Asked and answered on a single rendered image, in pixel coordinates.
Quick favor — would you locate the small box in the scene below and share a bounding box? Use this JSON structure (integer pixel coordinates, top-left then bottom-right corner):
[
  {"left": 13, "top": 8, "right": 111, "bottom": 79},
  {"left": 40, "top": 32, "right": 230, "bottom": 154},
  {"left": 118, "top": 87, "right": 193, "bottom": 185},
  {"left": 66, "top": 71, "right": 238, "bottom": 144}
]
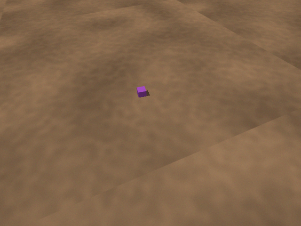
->
[{"left": 137, "top": 86, "right": 147, "bottom": 97}]

